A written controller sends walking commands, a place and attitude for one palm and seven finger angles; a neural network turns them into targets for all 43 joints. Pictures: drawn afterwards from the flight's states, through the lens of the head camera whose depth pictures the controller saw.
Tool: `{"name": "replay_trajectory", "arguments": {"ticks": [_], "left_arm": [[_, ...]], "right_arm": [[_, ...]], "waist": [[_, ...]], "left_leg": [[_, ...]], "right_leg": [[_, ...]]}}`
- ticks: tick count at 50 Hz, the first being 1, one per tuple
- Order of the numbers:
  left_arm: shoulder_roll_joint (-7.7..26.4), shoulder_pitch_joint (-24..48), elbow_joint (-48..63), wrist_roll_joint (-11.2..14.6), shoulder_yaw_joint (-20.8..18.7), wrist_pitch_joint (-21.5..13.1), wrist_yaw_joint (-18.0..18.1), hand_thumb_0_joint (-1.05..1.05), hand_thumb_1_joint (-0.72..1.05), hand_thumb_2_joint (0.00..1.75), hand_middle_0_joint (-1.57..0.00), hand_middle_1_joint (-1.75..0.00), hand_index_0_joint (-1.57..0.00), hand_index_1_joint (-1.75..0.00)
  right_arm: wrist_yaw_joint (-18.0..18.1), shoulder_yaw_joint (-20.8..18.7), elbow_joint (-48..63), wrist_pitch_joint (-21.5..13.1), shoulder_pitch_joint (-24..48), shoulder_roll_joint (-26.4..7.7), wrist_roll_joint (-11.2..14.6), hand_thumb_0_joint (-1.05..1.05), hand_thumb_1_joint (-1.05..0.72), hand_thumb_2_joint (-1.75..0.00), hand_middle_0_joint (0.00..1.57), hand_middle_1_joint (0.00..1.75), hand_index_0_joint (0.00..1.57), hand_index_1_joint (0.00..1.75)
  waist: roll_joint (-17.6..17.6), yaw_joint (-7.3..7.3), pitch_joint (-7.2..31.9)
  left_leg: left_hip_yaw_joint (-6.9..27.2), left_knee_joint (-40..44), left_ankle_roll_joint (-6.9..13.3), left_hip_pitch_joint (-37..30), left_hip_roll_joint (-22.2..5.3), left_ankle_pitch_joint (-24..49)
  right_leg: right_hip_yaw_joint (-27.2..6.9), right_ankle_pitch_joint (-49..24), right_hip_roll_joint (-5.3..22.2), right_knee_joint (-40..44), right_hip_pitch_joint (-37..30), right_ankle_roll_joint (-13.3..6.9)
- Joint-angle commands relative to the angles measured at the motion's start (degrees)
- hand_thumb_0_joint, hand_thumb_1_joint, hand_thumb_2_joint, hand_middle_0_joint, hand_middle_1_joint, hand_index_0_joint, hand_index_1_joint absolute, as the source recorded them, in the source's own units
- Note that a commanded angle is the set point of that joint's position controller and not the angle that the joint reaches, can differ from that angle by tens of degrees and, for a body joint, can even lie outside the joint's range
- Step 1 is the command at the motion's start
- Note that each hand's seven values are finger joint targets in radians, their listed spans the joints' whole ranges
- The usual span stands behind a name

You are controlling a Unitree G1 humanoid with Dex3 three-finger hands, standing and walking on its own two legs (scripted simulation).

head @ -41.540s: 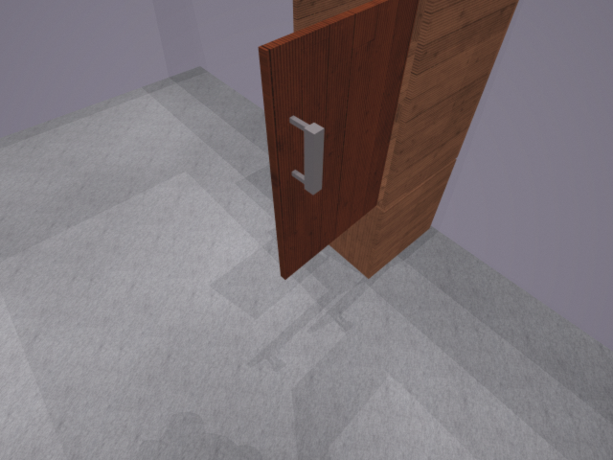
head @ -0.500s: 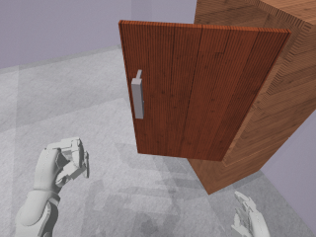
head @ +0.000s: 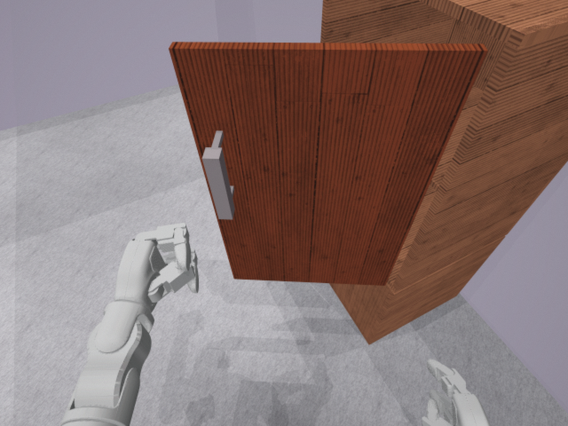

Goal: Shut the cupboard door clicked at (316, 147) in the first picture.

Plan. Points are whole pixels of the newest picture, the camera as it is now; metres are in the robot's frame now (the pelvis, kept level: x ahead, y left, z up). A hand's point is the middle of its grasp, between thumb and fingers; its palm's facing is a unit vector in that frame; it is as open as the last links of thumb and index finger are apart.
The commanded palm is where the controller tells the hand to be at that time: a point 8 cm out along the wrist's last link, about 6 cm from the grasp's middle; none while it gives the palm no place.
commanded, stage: bring the fist close to the handle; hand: left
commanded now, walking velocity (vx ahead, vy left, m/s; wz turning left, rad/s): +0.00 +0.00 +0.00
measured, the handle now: (222, 176) +0.47 +0.13 +0.09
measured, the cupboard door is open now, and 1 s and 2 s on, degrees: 60 60 41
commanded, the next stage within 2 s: push the door shut along its arc in 0.72 s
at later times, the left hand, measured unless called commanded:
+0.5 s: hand (227, 223) +0.37 +0.10 +0.10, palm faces +0.02 -1.00 -0.01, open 3.1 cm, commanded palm +0.33 +0.16 +0.09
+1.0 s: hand (223, 229) +0.36 +0.11 +0.08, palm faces -0.03 -1.00 -0.03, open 3.1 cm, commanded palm +0.35 +0.16 +0.09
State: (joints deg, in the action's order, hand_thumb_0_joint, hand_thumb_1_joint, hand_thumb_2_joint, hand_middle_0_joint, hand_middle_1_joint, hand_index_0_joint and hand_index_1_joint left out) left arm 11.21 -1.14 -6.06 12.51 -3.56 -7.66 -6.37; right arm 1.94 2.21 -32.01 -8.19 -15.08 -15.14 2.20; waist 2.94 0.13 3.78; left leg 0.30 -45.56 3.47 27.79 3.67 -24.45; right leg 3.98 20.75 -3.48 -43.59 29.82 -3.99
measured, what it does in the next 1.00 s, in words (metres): stands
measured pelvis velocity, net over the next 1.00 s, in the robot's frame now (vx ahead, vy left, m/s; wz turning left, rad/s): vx -0.01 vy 0.00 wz -0.01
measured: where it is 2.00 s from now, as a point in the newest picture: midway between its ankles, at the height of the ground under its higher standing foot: outside the picture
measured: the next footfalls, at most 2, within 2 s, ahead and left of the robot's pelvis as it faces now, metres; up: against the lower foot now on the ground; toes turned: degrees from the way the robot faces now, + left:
none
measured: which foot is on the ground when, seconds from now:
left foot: down 0.00-1.00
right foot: down 0.00-1.00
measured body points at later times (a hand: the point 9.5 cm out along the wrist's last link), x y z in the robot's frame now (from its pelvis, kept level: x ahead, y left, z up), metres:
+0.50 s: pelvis +0.00 -0.01 +0.00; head +0.03 -0.02 +0.45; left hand +0.36 +0.16 +0.10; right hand +0.13 -0.24 -0.10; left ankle -0.02 +0.08 -0.71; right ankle +0.01 -0.07 -0.71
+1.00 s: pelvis -0.01 +0.00 +0.00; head +0.03 -0.01 +0.45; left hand +0.36 +0.17 +0.09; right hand +0.14 -0.24 -0.10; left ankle -0.02 +0.08 -0.71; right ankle +0.01 -0.07 -0.71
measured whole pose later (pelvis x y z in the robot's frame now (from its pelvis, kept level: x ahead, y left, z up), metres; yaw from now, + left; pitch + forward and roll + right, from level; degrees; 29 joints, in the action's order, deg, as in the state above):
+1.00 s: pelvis -0.01 +0.00 +0.00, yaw -1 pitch +7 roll +0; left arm 9.7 19.4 -29.0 9.2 -1.9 -12.5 -1.0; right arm 1.3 2.0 -33.7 -2.4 -13.1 -13.9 2.2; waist 1.8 -1.3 2.9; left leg -0.4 -43.1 3.3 27.3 3.6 -22.3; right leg 3.3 18.7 -3.5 -41.7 29.8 -4.1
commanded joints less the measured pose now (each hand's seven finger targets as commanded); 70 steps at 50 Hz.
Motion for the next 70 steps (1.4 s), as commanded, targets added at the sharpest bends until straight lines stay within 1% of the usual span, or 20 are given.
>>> {"name": "replay_trajectory", "arguments": {"ticks": [1,5,10,15,17,21,26,29,33,42,46,49,51,54,58,60,63,65,68,70], "left_arm": [[6.5,18.2,16.1,0.3,-3.7,-6.1,2.3,0.00,0.90,0.90,-1.30,-1.50,-1.30,-1.50],[4.4,20.8,11.5,-1.2,-1.7,-7.5,5.1,0.00,0.90,0.90,-1.30,-1.50,-1.30,-1.50],[1.2,20.6,2.9,-2.8,1.4,-4.6,5.3,0.00,0.90,0.90,-1.30,-1.50,-1.30,-1.50],[1.7,32.5,1.0,-2.7,1.0,-4.0,7.1,0.00,0.90,0.90,-1.30,-1.50,-1.30,-1.50],[4.5,35.5,0.7,-2.8,-2.5,-5.7,8.6,0.00,0.90,0.90,-1.30,-1.50,-1.30,-1.50],[3.9,31.0,-0.4,-3.6,-3.0,-8.4,9.8,0.00,0.90,0.90,-1.30,-1.50,-1.30,-1.50],[2.7,27.3,-6.1,-4.0,-1.6,-7.6,7.8,0.00,0.90,0.90,-1.30,-1.50,-1.30,-1.50],[0.9,28.8,-3.9,-3.0,0.4,-7.3,6.3,0.00,0.90,0.90,-1.30,-1.50,-1.30,-1.50],[3.0,32.9,1.5,-2.2,-0.8,-9.5,6.4,0.00,0.90,0.90,-1.30,-1.50,-1.30,-1.50],[1.7,31.1,-5.0,-3.6,0.6,-9.5,6.9,0.00,0.90,0.90,-1.30,-1.50,-1.30,-1.50],[4.2,42.0,-9.3,-3.4,-0.2,-8.7,5.7,0.00,0.90,0.90,-1.30,-1.50,-1.30,-1.50],[4.8,49.6,-9.2,-2.6,-0.6,-10.4,4.9,0.00,0.90,0.90,-1.30,-1.50,-1.30,-1.50],[3.9,51.5,-10.8,-2.4,-0.1,-11.8,4.3,0.00,0.90,0.90,-1.30,-1.50,-1.30,-1.50],[3.9,50.7,-18.1,-2.5,-1.0,-12.1,3.3,0.00,0.90,0.90,-1.30,-1.50,-1.30,-1.50],[5.9,51.7,-27.9,-3.2,-2.8,-10.6,1.8,0.00,0.90,0.90,-1.30,-1.50,-1.30,-1.50],[6.3,56.0,-28.7,-3.3,-2.5,-10.8,1.0,0.00,0.90,0.90,-1.30,-1.50,-1.30,-1.50],[7.4,59.1,-27.5,-3.4,-3.2,-12.5,0.0,0.00,0.90,0.90,-1.30,-1.50,-1.30,-1.50],[5.4,61.4,-28.9,-3.0,-1.6,-13.3,-0.8,0.00,0.90,0.90,-1.30,-1.50,-1.30,-1.50],[7.5,64.3,-33.8,-2.8,-3.2,-14.0,-1.6,0.00,0.90,0.90,-1.30,-1.50,-1.30,-1.50],[7.4,69.4,-36.4,-2.8,-2.2,-14.6,-2.4,0.00,0.90,0.90,-1.30,-1.50,-1.30,-1.50]], "right_arm": [[0.6,-2.6,8.5,-3.2,3.9,-5.3,0.0,0.00,-0.90,-0.90,0.20,0.30,0.20,0.30],[-0.1,-2.4,7.0,-2.6,3.6,-4.9,-0.2,0.00,-0.90,-0.90,0.20,0.30,0.20,0.30],[-0.8,-2.7,7.1,-0.4,2.7,-5.3,0.0,0.00,-0.90,-0.90,0.20,0.30,0.20,0.30],[-0.4,-2.7,6.8,1.1,2.9,-5.2,0.0,0.00,-0.90,-0.90,0.20,0.30,0.20,0.30],[-0.3,-2.8,6.4,1.2,3.0,-5.0,-0.2,0.00,-0.90,-0.90,0.20,0.30,0.20,0.30],[-0.9,-2.6,6.3,1.6,2.8,-4.4,-0.6,0.00,-0.90,-0.90,0.20,0.30,0.20,0.30],[-1.5,-3.0,6.5,3.0,2.0,-5.0,-0.3,0.00,-0.90,-0.90,0.20,0.30,0.20,0.30],[-1.4,-3.3,7.3,3.1,1.9,-5.2,0.0,0.00,-0.90,-0.90,0.20,0.30,0.20,0.30],[-0.8,-3.5,6.9,2.6,2.2,-5.1,0.0,0.00,-0.90,-0.90,0.20,0.30,0.20,0.30],[-1.1,-3.0,6.1,2.9,3.0,-5.1,-0.1,0.00,-0.90,-0.90,0.20,0.30,0.20,0.30],[-0.2,-2.8,5.4,3.5,3.0,-5.5,0.2,0.00,-0.90,-0.90,0.20,0.30,0.20,0.30],[0.1,-2.8,4.6,3.1,2.7,-5.5,0.2,0.00,-0.90,-0.90,0.20,0.30,0.20,0.30],[0.0,-2.9,4.0,2.5,2.2,-5.4,0.2,0.00,-0.90,-0.90,0.20,0.30,0.20,0.30],[-0.3,-3.1,2.9,2.5,0.3,-5.8,0.0,0.00,-0.90,-0.90,0.20,0.30,0.20,0.30],[-0.9,-3.3,2.4,3.7,-2.2,-6.8,0.0,0.00,-0.90,-0.90,0.20,0.30,0.20,0.30],[-1.0,-3.5,2.6,3.9,-2.4,-6.9,0.2,0.00,-0.90,-0.90,0.20,0.30,0.20,0.30],[-1.1,-4.0,2.6,4.1,-3.8,-7.1,0.0,0.00,-0.90,-0.90,0.20,0.30,0.20,0.30],[-1.4,-4.0,2.1,3.9,-4.3,-6.9,0.1,0.00,-0.90,-0.90,0.20,0.30,0.20,0.30],[-1.3,-4.3,0.9,4.2,-6.0,-7.8,0.0,0.00,-0.90,-0.90,0.20,0.30,0.20,0.30],[-1.2,-4.1,0.4,4.2,-6.3,-7.8,0.1,0.00,-0.90,-0.90,0.20,0.30,0.20,0.30]], "waist": [[-3.4,-0.57,16.9],[-2.8,-1.16,14.9],[-4.6,-1.05,13.4],[-7.2,-2.32,14.2],[-6.9,-1.57,16.3],[-3.5,0.21,19.7],[-5.5,-0.39,14.9],[-5.4,-0.99,15.0],[-5.2,-1.46,17.3],[-3.7,-1.44,13.8],[-5.7,-3.69,11.5],[-3.9,-4.06,15.5],[-1.0,-3.89,18.2],[-3.5,-3.83,19.3],[-7.5,-4.21,15.6],[-6.5,-4.90,15.4],[-3.8,-4.43,19.9],[-2.1,-5.26,20.2],[-5.8,-6.18,18.7],[-5.2,-7.39,17.0]], "left_leg": [[2.2,5.7,-1.7,-3.0,-2.5,17.8],[2.1,5.6,-2.0,-2.9,-2.7,18.4],[1.8,6.2,-2.0,-2.0,-2.5,17.4],[1.8,6.4,-1.7,-2.3,-2.6,14.9],[1.6,6.6,-1.8,-2.4,-2.6,15.2],[0.9,6.6,-2.1,-3.3,-2.6,19.4],[0.2,7.2,-1.8,-0.7,-2.5,17.0],[0.4,7.5,-1.6,-2.7,-2.6,18.0],[0.7,7.5,-1.5,-4.4,-2.8,17.5],[0.8,8.4,-1.6,-2.8,-2.4,13.2],[1.2,8.3,-1.3,-1.7,-2.4,9.5],[1.7,8.0,-1.4,-3.7,-2.6,10.9],[2.2,7.7,-1.8,-5.8,-2.7,13.3],[2.5,7.0,-2.0,-4.9,-2.7,15.9],[2.0,7.0,-1.8,-0.1,-2.4,14.2],[1.8,6.9,-1.6,0.3,-2.2,13.3],[2.2,6.4,-1.8,-2.2,-2.4,16.7],[2.6,5.9,-2.1,-4.1,-2.6,17.5],[3.0,5.6,-1.8,-2.1,-2.8,15.4],[2.8,5.8,-1.5,0.0,-2.5,11.5]], "right_leg": [[-6.0,-18.1,4.1,5.4,-13.2,2.7],[-5.5,-18.7,3.9,4.6,-11.1,2.6],[-5.4,-18.1,4.0,5.4,-10.6,2.7],[-6.2,-15.4,4.0,7.0,-10.5,3.0],[-6.5,-15.5,4.0,6.8,-12.1,2.8],[-6.2,-21.2,3.9,4.8,-14.8,2.4],[-7.0,-20.5,4.2,6.5,-13.9,3.0],[-6.5,-21.3,3.9,7.1,-13.6,2.9],[-6.8,-19.8,3.8,7.5,-14.3,2.8],[-6.4,-14.0,4.0,8.0,-11.3,2.7],[-7.3,-9.2,4.1,9.7,-9.1,3.0],[-6.9,-11.1,3.8,8.5,-9.7,2.6],[-5.8,-13.6,3.4,6.7,-9.0,2.1],[-5.3,-16.5,3.1,5.3,-8.8,2.2],[-5.4,-16.0,3.3,5.8,-8.0,2.6],[-5.8,-15.4,3.4,6.0,-7.3,2.5],[-5.3,-17.9,3.0,4.5,-8.0,2.0],[-4.7,-17.6,2.7,4.1,-5.4,1.9],[-4.7,-15.2,2.3,4.3,-3.8,2.1],[-5.1,-12.2,2.5,4.9,-2.5,2.3]]}}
